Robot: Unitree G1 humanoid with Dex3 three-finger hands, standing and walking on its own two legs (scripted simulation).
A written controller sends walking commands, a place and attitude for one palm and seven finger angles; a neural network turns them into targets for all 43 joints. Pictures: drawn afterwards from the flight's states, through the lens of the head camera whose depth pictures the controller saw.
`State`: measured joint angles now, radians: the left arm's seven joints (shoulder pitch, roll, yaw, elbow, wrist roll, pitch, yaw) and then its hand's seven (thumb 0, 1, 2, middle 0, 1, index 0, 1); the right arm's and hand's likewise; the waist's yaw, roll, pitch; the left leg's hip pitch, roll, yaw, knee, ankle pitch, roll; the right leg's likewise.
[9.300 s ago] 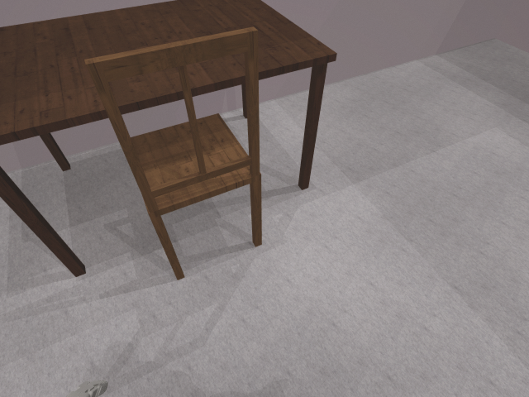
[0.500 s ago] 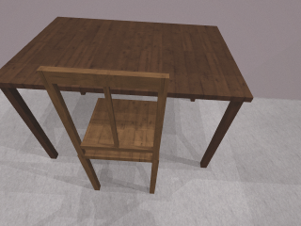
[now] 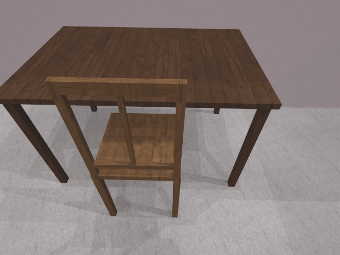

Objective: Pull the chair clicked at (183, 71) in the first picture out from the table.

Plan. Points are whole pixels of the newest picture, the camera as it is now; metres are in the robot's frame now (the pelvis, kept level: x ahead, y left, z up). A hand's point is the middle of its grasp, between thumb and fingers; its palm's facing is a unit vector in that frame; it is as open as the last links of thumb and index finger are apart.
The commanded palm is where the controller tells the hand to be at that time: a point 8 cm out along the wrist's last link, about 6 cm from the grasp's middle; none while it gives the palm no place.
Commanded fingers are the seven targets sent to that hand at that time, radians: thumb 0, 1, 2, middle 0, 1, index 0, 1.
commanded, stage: look again from close up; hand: left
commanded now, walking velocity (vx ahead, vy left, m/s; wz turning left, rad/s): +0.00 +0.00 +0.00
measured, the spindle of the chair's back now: (127, 134) +0.51 +0.18 -0.06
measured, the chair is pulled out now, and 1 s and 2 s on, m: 0.00 0.00 0.00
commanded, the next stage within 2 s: none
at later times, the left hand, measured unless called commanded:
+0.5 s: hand out of the picture -0.03 +0.17 -0.18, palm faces +0.04 -0.99 -0.16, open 7.3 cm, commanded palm none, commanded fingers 0.00 0.90 0.90 -0.20 -0.30 -0.20 -0.30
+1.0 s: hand out of the picture -0.03 +0.17 -0.17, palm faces +0.05 -0.99 -0.16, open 7.3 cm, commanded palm none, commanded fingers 0.00 0.90 0.90 -0.20 -0.30 -0.20 -0.30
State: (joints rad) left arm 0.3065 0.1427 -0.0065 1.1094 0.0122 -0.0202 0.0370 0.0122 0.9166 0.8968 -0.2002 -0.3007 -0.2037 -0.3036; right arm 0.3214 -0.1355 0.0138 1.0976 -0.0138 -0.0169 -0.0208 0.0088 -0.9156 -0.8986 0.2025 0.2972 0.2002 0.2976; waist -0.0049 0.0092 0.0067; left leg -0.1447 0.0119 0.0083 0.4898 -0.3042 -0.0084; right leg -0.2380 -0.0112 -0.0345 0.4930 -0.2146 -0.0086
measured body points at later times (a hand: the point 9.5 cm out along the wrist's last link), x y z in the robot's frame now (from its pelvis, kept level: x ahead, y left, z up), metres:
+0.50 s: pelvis -0.01 +0.01 +0.00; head -0.02 +0.02 +0.45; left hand -0.03 +0.22 -0.16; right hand -0.03 -0.20 -0.16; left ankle -0.02 +0.12 -0.74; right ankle +0.03 -0.11 -0.74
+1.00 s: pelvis -0.01 +0.02 +0.00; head -0.01 +0.02 +0.45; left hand -0.03 +0.22 -0.16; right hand -0.02 -0.19 -0.16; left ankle -0.02 +0.12 -0.74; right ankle +0.03 -0.11 -0.74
